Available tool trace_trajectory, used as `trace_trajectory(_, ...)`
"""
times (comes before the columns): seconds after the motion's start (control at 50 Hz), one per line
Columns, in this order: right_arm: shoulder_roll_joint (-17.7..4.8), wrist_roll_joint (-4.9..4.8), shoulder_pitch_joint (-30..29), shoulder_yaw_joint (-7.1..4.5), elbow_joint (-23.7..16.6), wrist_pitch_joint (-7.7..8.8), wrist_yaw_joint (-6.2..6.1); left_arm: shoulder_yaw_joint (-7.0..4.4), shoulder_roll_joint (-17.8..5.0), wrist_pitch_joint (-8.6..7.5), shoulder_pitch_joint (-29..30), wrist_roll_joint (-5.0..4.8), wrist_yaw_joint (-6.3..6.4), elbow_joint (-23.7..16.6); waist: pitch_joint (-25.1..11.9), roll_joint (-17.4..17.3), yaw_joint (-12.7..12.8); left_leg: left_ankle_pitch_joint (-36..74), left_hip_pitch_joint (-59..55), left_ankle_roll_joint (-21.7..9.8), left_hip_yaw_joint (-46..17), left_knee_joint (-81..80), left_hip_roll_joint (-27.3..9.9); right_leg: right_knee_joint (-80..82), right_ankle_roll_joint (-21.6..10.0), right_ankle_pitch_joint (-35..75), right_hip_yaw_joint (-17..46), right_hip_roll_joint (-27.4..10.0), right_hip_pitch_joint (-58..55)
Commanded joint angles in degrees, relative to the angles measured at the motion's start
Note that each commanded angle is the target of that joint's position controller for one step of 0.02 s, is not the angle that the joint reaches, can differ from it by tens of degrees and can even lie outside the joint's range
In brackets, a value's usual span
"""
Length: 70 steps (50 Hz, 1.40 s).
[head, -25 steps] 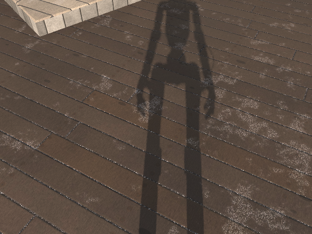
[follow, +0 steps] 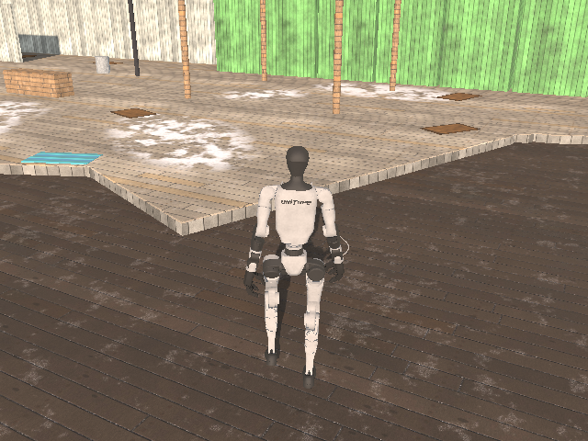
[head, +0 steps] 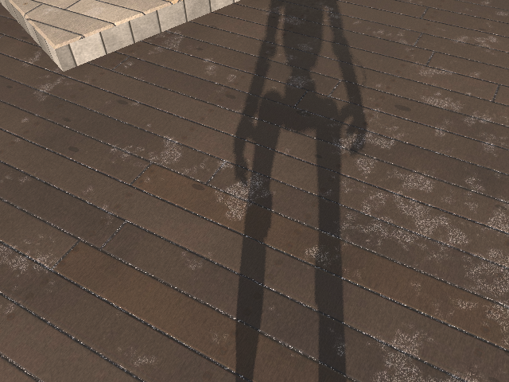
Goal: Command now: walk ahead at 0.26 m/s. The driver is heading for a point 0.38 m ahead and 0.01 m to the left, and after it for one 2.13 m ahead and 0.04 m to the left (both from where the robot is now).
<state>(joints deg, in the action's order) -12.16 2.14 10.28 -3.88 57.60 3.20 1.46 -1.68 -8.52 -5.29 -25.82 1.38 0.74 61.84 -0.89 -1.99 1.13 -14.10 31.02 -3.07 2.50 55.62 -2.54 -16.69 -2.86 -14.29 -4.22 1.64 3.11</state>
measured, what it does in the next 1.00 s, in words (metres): walks ahead: left foot, then right foot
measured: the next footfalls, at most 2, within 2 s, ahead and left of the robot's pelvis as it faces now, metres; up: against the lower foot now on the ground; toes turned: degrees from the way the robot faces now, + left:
left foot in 0.18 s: +0.23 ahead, +0.12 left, +0.00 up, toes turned +2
right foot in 0.50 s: +0.16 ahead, -0.10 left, +0.00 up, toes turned -1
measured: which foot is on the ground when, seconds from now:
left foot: up 0.00-0.16, down 0.18-1.00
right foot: down 0.00-0.18, up 0.20-0.48, down 0.50-0.84, up 0.86-1.00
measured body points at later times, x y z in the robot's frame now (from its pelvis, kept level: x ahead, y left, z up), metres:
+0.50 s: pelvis +0.11 +0.02 -0.01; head +0.12 +0.02 +0.44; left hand +0.13 +0.23 -0.17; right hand +0.13 -0.20 -0.17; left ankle +0.18 +0.08 -0.75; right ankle +0.12 -0.10 -0.75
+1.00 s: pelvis +0.20 +0.05 +0.00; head +0.22 +0.06 +0.45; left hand +0.20 +0.26 -0.17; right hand +0.19 -0.17 -0.15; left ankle +0.19 +0.12 -0.75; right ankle +0.18 -0.08 -0.72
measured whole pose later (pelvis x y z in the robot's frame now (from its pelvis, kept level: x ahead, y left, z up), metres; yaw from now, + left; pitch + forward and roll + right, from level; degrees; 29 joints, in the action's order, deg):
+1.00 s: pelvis +0.20 +0.05 +0.00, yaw +0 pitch -1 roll -1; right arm -6.6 1.5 19.4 -0.1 61.5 3.2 -2.5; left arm -1.8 -8.5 -0.7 -16.7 0.8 1.7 62.9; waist 1.9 1.4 -0.1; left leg -13.6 9.7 -4.4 3.9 23.8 2.2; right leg -41.2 -0.9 -24.9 -1.6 -0.5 16.4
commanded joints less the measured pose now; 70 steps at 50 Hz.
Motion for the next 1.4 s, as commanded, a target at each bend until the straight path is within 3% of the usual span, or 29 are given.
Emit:
trace_trajectory(0.02,0.74,-0.58,-1.69,0.76,-2.22,-0.43,-0.50,-0.17,-5.26,-0.79,-1.40,-0.01,0.38,-0.96,6.26,7.15,-1.88,3.51,3.98,1.53,2.50,-6.46,1.22,2.11,-5.82,46.82,4.79,-11.82,-0.09)
trace_trajectory(0.1,0.51,-1.34,-3.65,1.58,-2.55,-0.49,-1.43,-0.07,-6.32,-0.12,-2.74,-0.10,0.94,0.53,3.83,10.23,-0.64,8.54,-6.53,-0.25,4.12,-19.01,3.65,-1.76,-5.28,49.12,3.19,-11.24,-0.15)
trace_trajectory(0.16,-1.53,-1.03,5.99,0.75,1.09,0.27,-2.35,-0.24,-6.73,0.13,0.06,-0.72,1.27,0.81,1.22,7.50,-5.07,13.10,-17.59,-2.76,3.18,-27.53,4.90,-11.92,-3.74,47.64,3.90,-11.22,-0.49)
trace_trajectory(0.18,-3.19,-0.52,10.16,0.27,2.52,1.07,-2.61,-0.27,-6.62,0.14,-0.95,-0.98,1.15,1.13,-1.04,4.45,-6.37,24.16,-24.92,-3.32,1.02,-31.34,2.29,-18.78,-2.11,38.98,2.92,-8.90,2.04)
trace_trajectory(0.2,-7.46,0.46,15.75,-0.57,3.36,1.77,-2.68,0.12,-4.75,0.30,-4.39,-1.30,1.34,0.41,-7.28,-2.25,-5.83,49.82,-37.21,-5.56,-9.63,-26.77,-9.67,-30.91,-0.52,14.09,1.11,-5.41,10.07)
trace_trajectory(0.22,-8.18,-0.60,15.99,-0.56,3.17,1.25,-2.67,0.76,-0.13,1.77,-13.06,-3.69,1.37,2.64,-16.31,-10.55,-3.75,62.17,-43.39,-17.13,-23.43,-27.69,-21.79,-46.23,0.76,-22.25,1.32,1.56,15.60)
trace_trajectory(0.24,-6.19,-2.60,12.31,-0.19,1.98,0.34,-2.41,-0.13,-3.31,3.09,-9.82,-1.66,1.48,3.13,-14.06,-4.22,-3.38,44.76,-35.52,-17.61,-24.42,-32.61,-20.12,-49.37,0.94,-22.79,5.41,-0.04,16.24)
trace_trajectory(0.28,-1.68,-1.93,3.80,1.44,0.60,-0.45,-2.96,-0.35,-2.39,3.81,-0.01,0.77,0.90,0.83,-1.34,-0.98,-1.52,24.03,-21.34,-13.29,-18.33,-39.71,-14.86,-45.51,1.18,-17.18,6.29,-2.47,17.97)
trace_trajectory(0.32,-0.55,-1.13,2.02,2.17,1.02,-0.82,-3.72,0.01,-0.60,5.01,-1.09,0.84,0.82,1.54,1.91,-3.64,1.07,20.34,-13.01,-9.82,-11.60,-42.07,-10.66,-36.28,1.68,-14.09,5.54,-3.44,11.68)
trace_trajectory(0.38,-1.16,-0.60,4.55,2.37,2.23,-0.72,-3.82,0.43,-0.14,6.12,-1.69,-0.10,1.80,3.03,-0.50,-2.65,0.77,16.76,-15.12,-8.66,-10.04,-41.51,-8.98,-26.32,2.15,-13.37,3.91,-1.94,8.85)
trace_trajectory(0.44,-2.88,-1.54,3.72,2.07,2.28,-1.65,-3.63,0.68,-0.31,6.65,-0.20,-0.20,1.73,3.37,-0.09,-2.57,1.04,-2.39,-11.31,-6.92,-10.39,-43.56,-8.21,-17.75,1.50,-4.15,2.80,-1.98,4.20)
trace_trajectory(0.5,-2.38,-2.23,4.19,1.92,2.64,-2.94,-3.43,0.93,-1.74,6.32,1.02,0.95,1.44,2.68,5.85,-0.28,0.90,-18.46,-4.03,-1.20,-10.67,-45.78,-6.20,-6.54,0.11,-0.48,6.36,-4.95,1.32)
trace_trajectory(0.56,0.64,-1.93,7.55,2.40,3.49,-3.37,-3.05,1.33,-1.95,4.72,4.95,-0.57,1.70,2.16,8.53,8.35,-2.77,-1.79,-18.92,0.49,-5.66,-38.93,-1.55,1.63,0.03,-9.70,11.63,-7.94,17.08)
trace_trajectory(0.6,-1.96,-1.35,9.66,1.49,3.64,-3.21,-2.59,-0.33,-5.96,4.50,3.07,-0.67,1.51,1.65,5.34,9.27,-2.29,-17.57,-17.42,-1.39,-2.46,-31.68,2.27,3.47,-2.24,-28.34,13.81,-7.28,15.19)
trace_trajectory(0.62,-2.55,-0.98,7.41,1.17,2.30,-3.15,-1.94,-1.04,-7.42,4.71,0.88,-0.40,1.23,1.29,6.52,9.51,-0.59,-21.47,-10.65,-1.39,-1.51,-27.94,3.36,6.30,-4.68,-35.98,18.22,-10.11,11.68)
trace_trajectory(0.64,-0.59,-1.02,3.77,1.44,0.45,-3.09,-1.19,-2.08,-9.45,4.86,-0.52,-0.58,1.17,1.49,9.48,14.50,1.02,-14.94,-4.78,-0.53,2.21,-18.77,5.34,12.51,-7.71,-41.14,26.10,-16.25,11.49)
trace_trajectory(0.66,0.51,-0.18,3.01,1.68,-0.25,-2.69,-0.92,-2.34,-8.82,4.76,0.37,-0.58,1.50,1.66,11.82,14.06,0.58,-7.46,-2.40,-0.57,1.20,-12.02,2.50,14.79,-9.39,-34.27,28.67,-20.39,11.21)
trace_trajectory(0.72,0.93,-0.35,7.03,1.18,1.61,-1.09,-0.95,-2.03,-6.22,3.49,3.49,-0.08,2.04,0.71,7.39,4.36,-2.50,-5.91,-1.99,0.61,-0.86,-10.44,1.53,8.98,-6.72,-8.82,17.45,-14.90,4.54)
trace_trajectory(0.8,2.83,-1.00,9.34,1.64,1.80,-0.50,-2.49,-1.80,-5.96,3.35,2.65,0.07,1.69,1.94,6.62,8.37,-2.94,-2.15,-18.34,0.10,3.17,-28.11,4.16,-1.13,-5.57,-1.01,12.04,-11.88,11.66)
trace_trajectory(0.82,1.58,-0.96,12.07,1.39,2.89,-0.32,-2.89,-1.55,-4.91,3.44,2.07,0.11,1.67,1.99,6.17,5.73,-3.41,0.75,-23.68,0.40,1.33,-31.62,3.57,-4.70,-4.03,-0.01,11.00,-10.24,14.53)
trace_trajectory(0.84,-1.28,-0.36,15.44,0.93,3.30,0.35,-3.25,-0.98,-3.01,3.16,1.38,0.20,1.51,1.58,4.89,-0.73,-3.79,5.24,-28.45,0.08,-7.98,-36.38,-4.08,-12.24,-1.58,-0.60,7.29,-7.10,17.53)
trace_trajectory(0.86,-7.14,-1.27,18.02,-0.13,3.67,0.12,-3.40,-0.02,0.79,3.21,-0.07,-0.84,1.22,0.30,3.99,-12.40,-3.08,8.39,-30.37,-5.12,-20.20,-40.42,-12.57,-20.79,0.93,-10.74,0.57,-0.02,23.76)
trace_trajectory(0.88,-3.74,-1.02,19.59,0.95,4.52,-0.23,-3.35,-0.77,-3.30,3.86,2.26,-0.54,1.34,-0.15,4.08,-11.02,-4.59,14.27,-28.19,-9.08,-25.27,-41.25,-17.08,-25.84,1.24,-17.65,1.44,-1.24,22.90)
trace_trajectory(0.94,-1.22,-0.40,13.18,2.54,2.68,0.15,-3.99,-0.38,-1.35,4.41,5.22,-0.46,0.88,0.07,4.81,-2.39,-1.18,26.26,-24.89,-8.23,-16.60,-40.66,-13.15,-29.19,1.46,-13.69,4.63,-3.73,20.32)
trace_trajectory(1.02,-0.01,-0.93,10.98,3.82,3.03,0.54,-4.52,0.30,-0.78,4.84,3.90,-1.31,1.32,1.46,1.32,-3.50,0.61,41.73,-24.95,-6.30,-7.55,-36.51,-8.55,-19.40,2.44,-6.48,2.71,-2.55,11.60)
trace_trajectory(1.1,-0.35,-2.08,11.54,3.71,3.83,-0.49,-4.28,0.86,-2.26,5.06,5.13,-0.77,1.87,1.71,1.67,-1.50,0.39,19.05,-18.53,-2.07,-6.71,-36.18,-5.31,-5.90,2.17,13.51,5.58,-5.69,0.45)
trace_trajectory(1.14,2.86,-1.98,15.60,3.80,4.83,-1.07,-3.99,0.49,-4.55,5.04,7.63,-0.77,1.64,1.92,6.36,6.25,-2.87,6.71,-16.67,-1.06,-5.61,-39.27,-1.42,-7.69,0.48,17.19,8.24,-8.39,2.83)
trace_trajectory(1.16,2.43,-1.53,15.36,3.77,5.57,-1.35,-4.25,0.75,-2.75,5.11,8.30,-0.99,1.46,1.91,7.41,6.96,-1.70,7.60,-19.38,-0.86,-5.32,-38.65,-1.44,-6.87,0.39,14.81,8.34,-7.91,5.47)
trace_trajectory(1.4,1.37,-1.72,12.88,3.32,6.77,-1.69,-4.51,0.87,-3.08,4.44,7.44,-1.17,2.36,3.53,3.59,1.56,-1.31,19.83,-26.08,-0.44,-5.16,-36.86,-2.94,-5.10,0.34,20.25,7.38,-7.61,2.27)
Keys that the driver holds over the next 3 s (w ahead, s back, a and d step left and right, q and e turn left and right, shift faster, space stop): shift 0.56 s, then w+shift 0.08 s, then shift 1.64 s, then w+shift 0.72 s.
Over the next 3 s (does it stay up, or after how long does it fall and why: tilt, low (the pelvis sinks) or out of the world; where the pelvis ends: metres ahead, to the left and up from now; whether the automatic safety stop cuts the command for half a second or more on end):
stays up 0.57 -0.07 -0.01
